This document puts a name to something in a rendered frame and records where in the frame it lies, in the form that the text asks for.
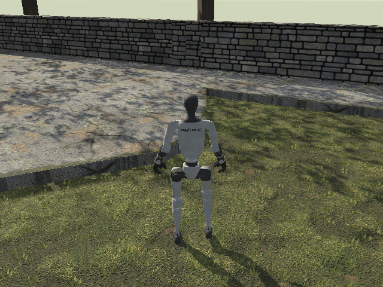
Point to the robot left forearm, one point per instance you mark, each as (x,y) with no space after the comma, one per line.
(160,156)

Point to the robot right upper arm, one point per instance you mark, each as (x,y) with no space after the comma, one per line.
(209,125)

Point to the robot left upper arm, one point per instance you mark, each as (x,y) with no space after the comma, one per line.
(173,125)

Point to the left robot hand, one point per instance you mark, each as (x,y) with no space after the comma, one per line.
(155,166)

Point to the right robot hand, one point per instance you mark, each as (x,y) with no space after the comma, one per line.
(218,164)

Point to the humanoid robot head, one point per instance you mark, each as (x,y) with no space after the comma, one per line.
(190,104)

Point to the robot right forearm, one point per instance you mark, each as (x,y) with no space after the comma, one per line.
(219,155)

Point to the right robot shin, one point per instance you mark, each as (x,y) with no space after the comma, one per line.
(207,207)

